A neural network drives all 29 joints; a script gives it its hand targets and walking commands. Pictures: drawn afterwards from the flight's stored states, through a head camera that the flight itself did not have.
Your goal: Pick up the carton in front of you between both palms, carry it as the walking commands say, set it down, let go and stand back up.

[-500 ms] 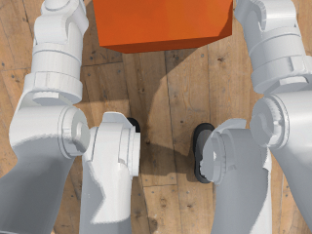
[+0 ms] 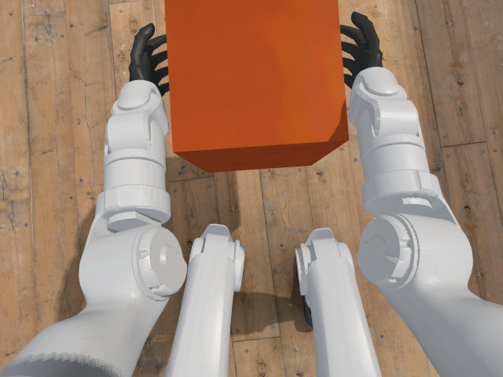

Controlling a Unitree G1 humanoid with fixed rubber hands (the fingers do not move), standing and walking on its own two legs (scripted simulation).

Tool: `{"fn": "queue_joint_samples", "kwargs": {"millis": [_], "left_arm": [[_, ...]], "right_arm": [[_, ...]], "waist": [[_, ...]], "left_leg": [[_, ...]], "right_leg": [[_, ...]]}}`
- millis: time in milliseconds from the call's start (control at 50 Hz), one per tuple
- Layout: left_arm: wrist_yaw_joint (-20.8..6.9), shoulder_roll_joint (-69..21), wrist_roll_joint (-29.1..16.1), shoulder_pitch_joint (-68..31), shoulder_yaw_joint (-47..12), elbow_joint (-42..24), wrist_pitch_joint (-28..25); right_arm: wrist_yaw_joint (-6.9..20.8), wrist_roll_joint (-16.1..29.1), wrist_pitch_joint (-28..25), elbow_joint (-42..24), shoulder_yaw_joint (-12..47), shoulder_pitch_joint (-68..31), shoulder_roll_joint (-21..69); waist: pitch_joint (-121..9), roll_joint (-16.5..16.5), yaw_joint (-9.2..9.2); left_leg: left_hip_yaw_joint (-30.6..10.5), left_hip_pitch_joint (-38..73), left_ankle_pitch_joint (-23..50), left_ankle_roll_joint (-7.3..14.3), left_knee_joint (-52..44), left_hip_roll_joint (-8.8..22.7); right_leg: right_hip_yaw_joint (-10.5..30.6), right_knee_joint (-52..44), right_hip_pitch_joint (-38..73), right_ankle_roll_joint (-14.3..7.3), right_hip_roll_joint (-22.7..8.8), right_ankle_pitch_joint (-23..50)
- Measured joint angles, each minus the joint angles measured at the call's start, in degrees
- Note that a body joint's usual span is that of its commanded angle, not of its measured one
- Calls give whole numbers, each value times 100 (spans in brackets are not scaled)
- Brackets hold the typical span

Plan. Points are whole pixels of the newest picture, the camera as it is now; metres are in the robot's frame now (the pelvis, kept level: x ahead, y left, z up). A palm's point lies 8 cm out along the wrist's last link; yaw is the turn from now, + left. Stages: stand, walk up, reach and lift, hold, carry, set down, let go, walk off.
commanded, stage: reach and lift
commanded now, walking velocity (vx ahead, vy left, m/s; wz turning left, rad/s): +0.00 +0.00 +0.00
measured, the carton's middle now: (255, 99) +0.52 +0.04 -0.14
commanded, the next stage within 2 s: none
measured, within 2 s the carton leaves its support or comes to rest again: neither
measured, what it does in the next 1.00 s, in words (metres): rises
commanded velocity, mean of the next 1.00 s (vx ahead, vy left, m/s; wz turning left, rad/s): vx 0.00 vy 0.00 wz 0.00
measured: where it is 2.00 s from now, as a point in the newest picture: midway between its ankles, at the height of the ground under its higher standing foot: (263, 298)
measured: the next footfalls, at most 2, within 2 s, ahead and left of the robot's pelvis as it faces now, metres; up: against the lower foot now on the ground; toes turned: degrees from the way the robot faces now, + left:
none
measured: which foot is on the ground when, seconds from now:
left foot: down 0.00-1.00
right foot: down 0.00-1.00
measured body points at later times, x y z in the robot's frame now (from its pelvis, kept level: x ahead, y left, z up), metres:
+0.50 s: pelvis +0.04 +0.00 +0.12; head +0.24 +0.01 +0.53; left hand +0.49 +0.18 +0.08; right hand +0.50 -0.13 +0.08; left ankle +0.12 +0.14 -0.44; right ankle +0.12 -0.13 -0.44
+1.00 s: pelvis +0.10 +0.00 +0.26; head +0.17 +0.01 +0.70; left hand +0.44 +0.17 +0.23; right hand +0.45 -0.14 +0.23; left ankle +0.12 +0.14 -0.44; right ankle +0.12 -0.13 -0.44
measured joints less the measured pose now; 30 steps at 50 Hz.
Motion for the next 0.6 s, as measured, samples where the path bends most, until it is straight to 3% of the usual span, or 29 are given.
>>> {"fn": "queue_joint_samples", "kwargs": {"millis": [260,600], "left_arm": [[28,-312,-176,987,-370,-728,230],[12,-675,-196,2582,-641,-730,-65]], "right_arm": [[28,243,230,-863,296,1119,302],[33,229,-54,-979,478,2787,730]], "waist": [[-433,30,-62],[-795,36,-100]], "left_leg": [[-58,1066,-20,42,-926,-3],[-123,3657,92,145,-2770,63]], "right_leg": [[55,-947,1088,-22,-28,-21],[164,-2783,3667,-156,-121,105]]}}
